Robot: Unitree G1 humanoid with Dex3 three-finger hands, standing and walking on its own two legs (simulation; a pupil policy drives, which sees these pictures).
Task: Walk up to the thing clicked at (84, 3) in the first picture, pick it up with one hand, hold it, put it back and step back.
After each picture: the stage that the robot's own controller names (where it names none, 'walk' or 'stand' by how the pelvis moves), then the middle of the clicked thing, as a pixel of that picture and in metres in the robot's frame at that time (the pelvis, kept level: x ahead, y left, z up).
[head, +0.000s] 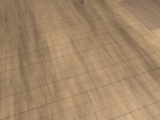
stand; (84, 0) +2.38 +0.00 -0.72
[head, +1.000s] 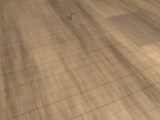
walk; (73, 16) +2.23 +0.10 -0.72
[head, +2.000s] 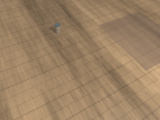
walk; (57, 28) +1.54 +0.24 -0.72
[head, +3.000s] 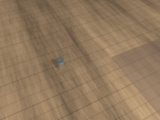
walk; (60, 63) +1.01 +0.22 -0.72
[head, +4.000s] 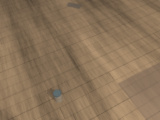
walk; (58, 96) +0.64 +0.23 -0.71
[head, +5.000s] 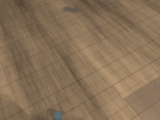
stand; (59, 117) +0.43 +0.22 -0.70
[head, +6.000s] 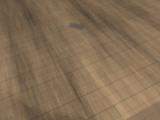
stand; out of the picture +0.38 +0.23 -0.72
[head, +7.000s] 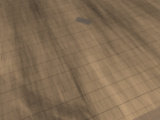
stand; out of the picture +0.36 +0.20 -0.71
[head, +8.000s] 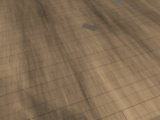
stand; out of the picture +0.39 +0.18 -0.72
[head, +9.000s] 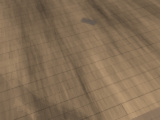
stand; out of the picture +0.41 +0.18 -0.72
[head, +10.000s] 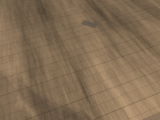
stand; out of the picture +0.38 +0.19 -0.72
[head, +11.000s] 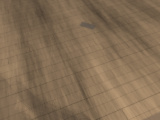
stand; out of the picture +0.38 +0.19 -0.73
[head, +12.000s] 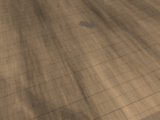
stand; out of the picture +0.37 +0.20 -0.73
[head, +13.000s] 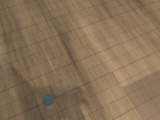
go down; (49, 102) +0.40 +0.21 -0.59
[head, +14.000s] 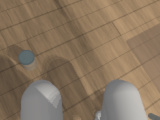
go down; (28, 60) +0.44 +0.25 -0.30
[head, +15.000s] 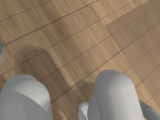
close in; out of the picture +0.43 +0.28 -0.25
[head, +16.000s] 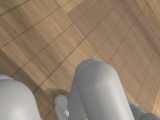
close; out of the picture +0.42 +0.30 -0.22
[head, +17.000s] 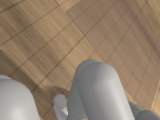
close; out of the picture +0.41 +0.30 -0.22
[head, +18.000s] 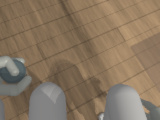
lift; (17, 77) +0.33 +0.25 -0.07
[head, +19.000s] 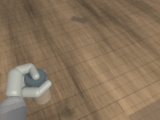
hold; (38, 87) +0.34 +0.17 +0.03
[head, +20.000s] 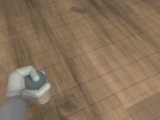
hold; (38, 88) +0.34 +0.18 -0.01
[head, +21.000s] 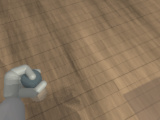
crouch; (35, 86) +0.35 +0.19 -0.05
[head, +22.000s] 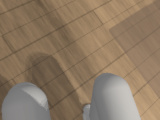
lower; out of the picture +0.46 +0.30 -0.11
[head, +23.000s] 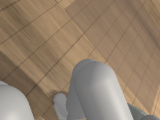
lower; out of the picture +0.41 +0.31 -0.22
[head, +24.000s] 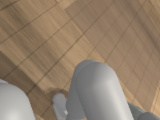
lower; out of the picture +0.41 +0.32 -0.22
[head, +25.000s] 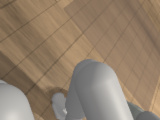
lower; out of the picture +0.41 +0.32 -0.22
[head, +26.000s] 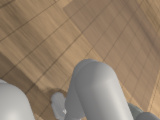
lower; out of the picture +0.42 +0.32 -0.22
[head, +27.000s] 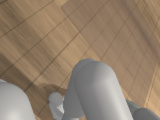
open; out of the picture +0.41 +0.30 -0.23
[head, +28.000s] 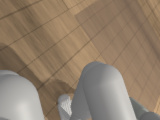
stand; out of the picture +0.41 +0.30 -0.23
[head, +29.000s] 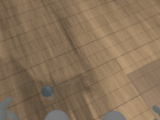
stand; (48, 93) +0.41 +0.22 -0.53
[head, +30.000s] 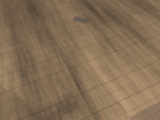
stand; out of the picture +0.38 +0.20 -0.66
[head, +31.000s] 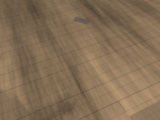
stand; out of the picture +0.39 +0.19 -0.67
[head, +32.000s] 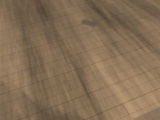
stand; out of the picture +0.40 +0.19 -0.72
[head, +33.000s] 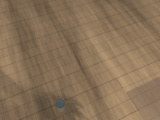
walk; (60, 105) +0.45 +0.14 -0.71
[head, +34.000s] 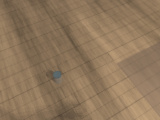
walk; (57, 77) +0.67 +0.22 -0.69
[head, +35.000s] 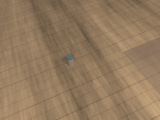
stand; (70, 60) +1.01 +0.25 -0.70
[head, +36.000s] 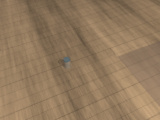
stand; (67, 62) +1.04 +0.21 -0.72
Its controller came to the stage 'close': yes
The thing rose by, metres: 0.70
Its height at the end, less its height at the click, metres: +0.00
